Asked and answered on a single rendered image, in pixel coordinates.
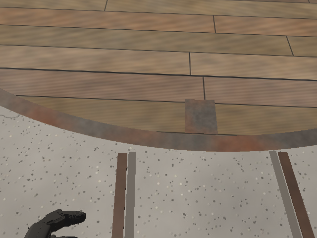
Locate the robot left hand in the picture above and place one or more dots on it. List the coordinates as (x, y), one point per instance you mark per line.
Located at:
(53, 222)

